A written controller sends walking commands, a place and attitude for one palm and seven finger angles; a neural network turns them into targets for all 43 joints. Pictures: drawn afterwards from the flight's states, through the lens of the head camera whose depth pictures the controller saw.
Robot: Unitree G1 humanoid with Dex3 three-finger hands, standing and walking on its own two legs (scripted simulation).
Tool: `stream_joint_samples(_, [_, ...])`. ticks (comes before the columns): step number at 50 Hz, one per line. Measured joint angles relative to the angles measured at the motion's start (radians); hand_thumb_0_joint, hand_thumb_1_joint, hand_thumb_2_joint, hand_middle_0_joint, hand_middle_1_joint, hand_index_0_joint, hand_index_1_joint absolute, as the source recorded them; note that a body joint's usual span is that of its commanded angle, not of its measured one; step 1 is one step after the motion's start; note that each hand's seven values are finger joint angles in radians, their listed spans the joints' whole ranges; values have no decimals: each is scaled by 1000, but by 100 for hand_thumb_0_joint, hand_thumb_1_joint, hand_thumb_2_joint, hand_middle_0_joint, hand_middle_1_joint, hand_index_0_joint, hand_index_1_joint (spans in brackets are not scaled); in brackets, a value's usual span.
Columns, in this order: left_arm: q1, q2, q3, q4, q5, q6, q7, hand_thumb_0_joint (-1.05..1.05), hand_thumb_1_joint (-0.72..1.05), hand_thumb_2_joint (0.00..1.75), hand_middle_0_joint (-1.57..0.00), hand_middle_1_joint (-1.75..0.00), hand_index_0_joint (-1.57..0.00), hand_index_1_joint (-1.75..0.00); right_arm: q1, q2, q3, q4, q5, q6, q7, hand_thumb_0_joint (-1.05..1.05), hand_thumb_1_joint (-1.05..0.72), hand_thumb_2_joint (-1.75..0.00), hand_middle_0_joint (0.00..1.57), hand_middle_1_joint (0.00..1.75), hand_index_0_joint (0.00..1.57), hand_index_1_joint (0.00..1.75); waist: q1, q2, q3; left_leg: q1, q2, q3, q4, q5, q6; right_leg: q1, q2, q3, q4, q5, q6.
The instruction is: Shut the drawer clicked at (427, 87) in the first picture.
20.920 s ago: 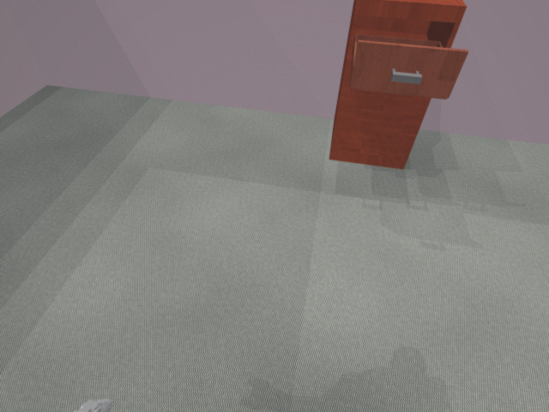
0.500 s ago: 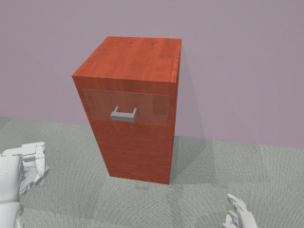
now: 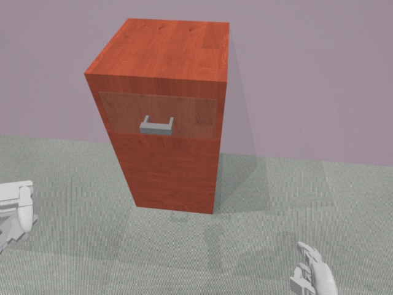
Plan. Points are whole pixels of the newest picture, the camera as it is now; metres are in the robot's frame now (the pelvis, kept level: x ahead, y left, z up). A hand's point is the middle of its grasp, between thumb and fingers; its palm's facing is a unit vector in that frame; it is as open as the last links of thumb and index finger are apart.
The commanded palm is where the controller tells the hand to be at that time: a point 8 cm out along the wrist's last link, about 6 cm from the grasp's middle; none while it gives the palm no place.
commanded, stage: step back with the hand held close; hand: left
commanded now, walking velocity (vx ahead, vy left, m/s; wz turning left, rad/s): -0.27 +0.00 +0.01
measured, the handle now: (157, 124) +0.64 +0.19 -0.07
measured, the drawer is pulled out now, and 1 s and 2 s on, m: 0.00 0.00 0.00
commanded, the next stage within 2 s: stop stepping back and stand still in 0.82 s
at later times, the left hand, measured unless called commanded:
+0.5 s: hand (0, 253) +0.13 +0.26 +0.17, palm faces +0.41 -0.75 -0.52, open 3.3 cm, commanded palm +0.07 +0.28 +0.18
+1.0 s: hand out of the picture +0.01 +0.23 +0.15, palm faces +0.42 -0.79 -0.44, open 3.3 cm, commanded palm -0.08 +0.27 +0.18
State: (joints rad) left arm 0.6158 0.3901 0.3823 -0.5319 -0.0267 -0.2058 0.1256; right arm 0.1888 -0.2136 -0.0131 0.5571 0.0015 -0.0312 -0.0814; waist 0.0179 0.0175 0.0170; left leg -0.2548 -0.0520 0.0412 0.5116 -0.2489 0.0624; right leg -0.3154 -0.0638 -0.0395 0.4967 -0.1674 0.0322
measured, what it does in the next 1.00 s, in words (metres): walks backwards: right foot, then left foot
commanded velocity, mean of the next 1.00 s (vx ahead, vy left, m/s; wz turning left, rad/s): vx -0.31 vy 0.00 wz -0.01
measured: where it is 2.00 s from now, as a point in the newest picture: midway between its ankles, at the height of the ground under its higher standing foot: outside the picture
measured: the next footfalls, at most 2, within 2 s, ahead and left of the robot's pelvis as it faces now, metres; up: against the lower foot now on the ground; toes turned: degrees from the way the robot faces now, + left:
right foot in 0.42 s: -0.06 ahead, -0.13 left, +0.00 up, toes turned +5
left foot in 0.96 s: -0.15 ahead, +0.11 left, +0.00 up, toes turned +4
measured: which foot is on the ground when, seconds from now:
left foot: down 0.00-0.72, up 0.74-0.94, down 0.96-1.00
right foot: down 0.00-0.32, up 0.34-0.40, down 0.42-1.00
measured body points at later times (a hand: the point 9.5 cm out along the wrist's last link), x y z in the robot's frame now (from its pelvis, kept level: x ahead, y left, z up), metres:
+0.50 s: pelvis -0.05 +0.00 +0.00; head -0.03 +0.02 +0.44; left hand +0.11 +0.29 +0.20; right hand +0.11 -0.24 -0.08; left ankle +0.02 +0.08 -0.73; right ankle -0.10 -0.14 -0.73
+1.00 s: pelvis -0.18 -0.02 -0.01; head -0.15 -0.01 +0.44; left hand -0.02 +0.27 +0.17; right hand +0.02 -0.26 -0.08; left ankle -0.19 +0.11 -0.74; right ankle -0.10 -0.13 -0.73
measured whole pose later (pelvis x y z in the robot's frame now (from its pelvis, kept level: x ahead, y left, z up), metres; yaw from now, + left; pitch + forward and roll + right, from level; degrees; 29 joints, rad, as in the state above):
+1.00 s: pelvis -0.18 -0.02 -0.01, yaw +5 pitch +3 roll +1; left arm 0.55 0.37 0.35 -0.53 -0.02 -0.21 0.15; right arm 0.16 -0.23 -0.03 0.60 0.00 -0.04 -0.10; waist 0.00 -0.04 0.00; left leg -0.33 -0.01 -0.01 0.54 -0.30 0.00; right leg -0.45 0.00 0.02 0.58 -0.20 0.01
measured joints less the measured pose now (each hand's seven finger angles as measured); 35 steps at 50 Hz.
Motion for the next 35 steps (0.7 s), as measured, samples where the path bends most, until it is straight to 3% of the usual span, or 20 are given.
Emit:
stream_joint_samples(12, [-33, -47, -38, -24, 23, -18, 10, 2, 89, 89, -141, -160, -141, -160, 1, -2, 16, -12, -8, -26, 7, 1, -90, -90, 20, 30, 21, 30, 0, -8, 4, -122, 29, -25, 130, -39, -10, -66, 30, -23, 15, 41, -17])
stream_joint_samples(16, [-22, -26, -34, -59, 24, -39, 22, 2, 89, 89, -141, -160, -141, -160, 21, -13, 10, 3, -12, -27, -3, 1, -90, -90, 20, 30, 21, 30, -20, -18, 10, -141, 36, -32, 124, 14, -3, -84, 44, -19, 27, -13, -14])
stream_joint_samples(21, [-20, 32, 15, -61, 45, -47, 20, 2, 89, 89, -141, -160, -141, -160, 84, 0, -4, 8, -10, -41, -11, 1, -90, -90, 20, 30, 20, 30, -56, -5, -23, -163, 26, -88, 79, 50, 2, -33, 113, 38, 192, -45, -12])
stream_joint_samples(24, [11, 48, 68, -76, 35, -73, 21, 2, 89, 89, -141, -160, -141, -160, 84, 10, 1, 20, -13, -57, -3, 2, -90, -90, 20, 30, 20, 30, -39, -18, -56, -207, 26, -76, 66, 66, -3, 35, 123, 64, 116, -135, -22])
stream_joint_samples(26, [17, 44, 82, -80, 21, -85, 17, 1, 89, 89, -141, -160, -141, -160, 46, 13, 6, 28, -17, -68, 4, 2, -90, -90, 20, 30, 20, 30, -25, -32, -39, -232, 26, -55, 57, 82, -7, 47, 116, 82, 42, -172, -28])
stream_joint_samples(30, [-10, 34, 25, -78, -1, -75, -3, 2, 89, 90, -141, -160, -141, -160, -50, 15, 10, 45, -23, -73, 21, 1, -90, -90, 20, 30, 20, 30, -13, -34, 39, -224, 31, -38, -12, 156, -15, 13, 115, 95, 46, -137, -25])
stream_joint_samples(35, [39, 70, -9, -124, -18, -40, -24, 2, 89, 89, -141, -160, -141, -160, -82, 27, 17, 11, -23, -66, 37, 1, -90, -90, 20, 30, 21, 30, -19, -21, 48, -218, 47, -37, -36, 205, -30, -13, 128, 87, 86, -127, -41])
